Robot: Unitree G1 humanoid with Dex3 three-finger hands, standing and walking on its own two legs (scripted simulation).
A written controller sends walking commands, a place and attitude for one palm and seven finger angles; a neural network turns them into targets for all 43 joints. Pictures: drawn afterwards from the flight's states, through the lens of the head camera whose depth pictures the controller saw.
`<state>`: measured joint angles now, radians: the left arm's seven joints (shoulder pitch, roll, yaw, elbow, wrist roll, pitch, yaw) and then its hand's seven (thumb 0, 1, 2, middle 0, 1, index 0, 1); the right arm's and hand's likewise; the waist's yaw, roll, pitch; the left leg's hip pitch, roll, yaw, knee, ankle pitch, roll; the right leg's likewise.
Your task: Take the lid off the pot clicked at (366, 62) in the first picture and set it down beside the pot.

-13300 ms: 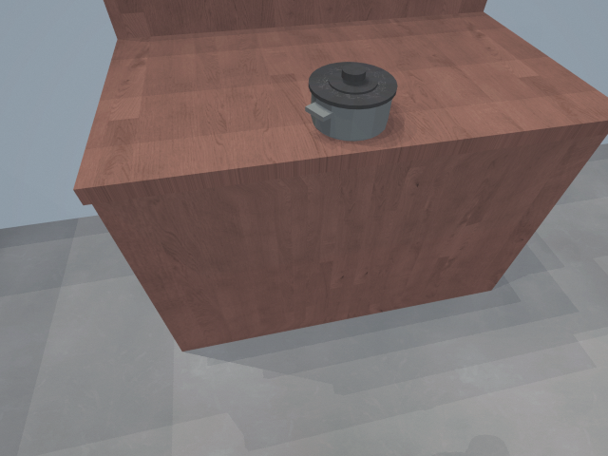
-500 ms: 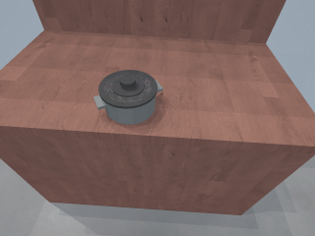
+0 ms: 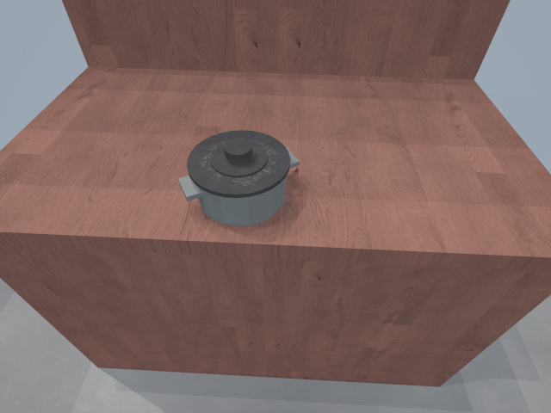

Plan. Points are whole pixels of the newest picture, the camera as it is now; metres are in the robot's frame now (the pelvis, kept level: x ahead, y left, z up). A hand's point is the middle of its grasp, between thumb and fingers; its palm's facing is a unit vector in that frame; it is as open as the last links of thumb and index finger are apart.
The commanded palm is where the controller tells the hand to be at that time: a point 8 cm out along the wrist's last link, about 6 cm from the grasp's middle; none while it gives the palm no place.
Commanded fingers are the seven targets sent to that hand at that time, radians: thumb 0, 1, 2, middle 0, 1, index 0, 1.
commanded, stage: look again from close up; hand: left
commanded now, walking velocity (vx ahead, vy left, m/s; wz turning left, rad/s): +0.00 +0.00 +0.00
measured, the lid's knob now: (238, 149) +0.50 +0.10 +0.13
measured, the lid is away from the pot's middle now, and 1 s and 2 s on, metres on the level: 0.00 0.00 0.00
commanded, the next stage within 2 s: lift the closed hand beside the body in 0.54 s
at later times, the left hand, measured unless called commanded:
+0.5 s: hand out of the picture +0.03 +0.19 -0.17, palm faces +0.01 -0.98 -0.20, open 7.4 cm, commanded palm none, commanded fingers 0.00 0.90 0.90 -0.20 -0.30 -0.20 -0.30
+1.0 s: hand (134, 402) +0.15 +0.20 -0.02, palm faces +0.22 -0.93 -0.28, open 5.0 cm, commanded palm +0.10 +0.25 +0.02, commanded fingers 0.00 0.90 0.90 -1.04 -1.21 -1.04 -1.21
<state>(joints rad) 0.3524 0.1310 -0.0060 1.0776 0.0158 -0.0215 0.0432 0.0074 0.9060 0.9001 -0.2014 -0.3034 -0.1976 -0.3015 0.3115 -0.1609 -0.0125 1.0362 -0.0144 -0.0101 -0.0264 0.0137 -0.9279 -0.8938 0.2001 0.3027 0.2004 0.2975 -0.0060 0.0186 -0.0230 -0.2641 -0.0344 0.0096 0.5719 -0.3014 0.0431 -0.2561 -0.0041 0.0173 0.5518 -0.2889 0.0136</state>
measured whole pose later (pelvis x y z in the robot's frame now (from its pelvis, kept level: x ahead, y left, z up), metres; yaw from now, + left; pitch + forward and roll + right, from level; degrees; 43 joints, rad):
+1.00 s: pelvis +0.01 -0.01 +0.00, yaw +1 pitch -2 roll +0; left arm 0.57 0.21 0.07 0.03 -0.02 -0.05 0.07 0.01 0.90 0.90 -0.63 -0.77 -0.62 -0.77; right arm 0.14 -0.21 -0.02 0.56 0.02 -0.17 -0.02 0.02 -0.91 -0.89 0.20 0.30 0.20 0.30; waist 0.02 0.02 -0.04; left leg -0.20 -0.03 -0.01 0.52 -0.28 0.03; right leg -0.19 0.00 0.00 0.50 -0.28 0.00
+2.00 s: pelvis +0.02 -0.01 +0.01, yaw +1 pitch -3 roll -1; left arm 0.61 0.32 0.25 -0.49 -0.03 -0.13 0.07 0.02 0.89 0.90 -1.30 -1.50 -1.30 -1.50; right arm 0.17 -0.19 0.02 0.60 0.01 -0.18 -0.06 0.02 -0.91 -0.89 0.20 0.30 0.20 0.30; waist 0.08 0.05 0.00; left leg -0.14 -0.02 -0.01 0.49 -0.30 0.02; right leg -0.12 0.01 -0.01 0.46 -0.29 0.00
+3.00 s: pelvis -0.02 -0.01 +0.01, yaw +2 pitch -1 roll +0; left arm 0.02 0.76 0.12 -0.29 0.70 0.04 -0.38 0.00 -0.04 1.47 -1.00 -0.46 -1.00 -0.46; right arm 0.14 -0.29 0.03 0.55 0.05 0.04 0.00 0.02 -0.91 -0.89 0.20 0.30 0.20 0.30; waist 0.08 0.13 0.01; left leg -0.24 -0.05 -0.03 0.47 -0.21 0.04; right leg -0.22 -0.02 -0.02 0.46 -0.22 0.01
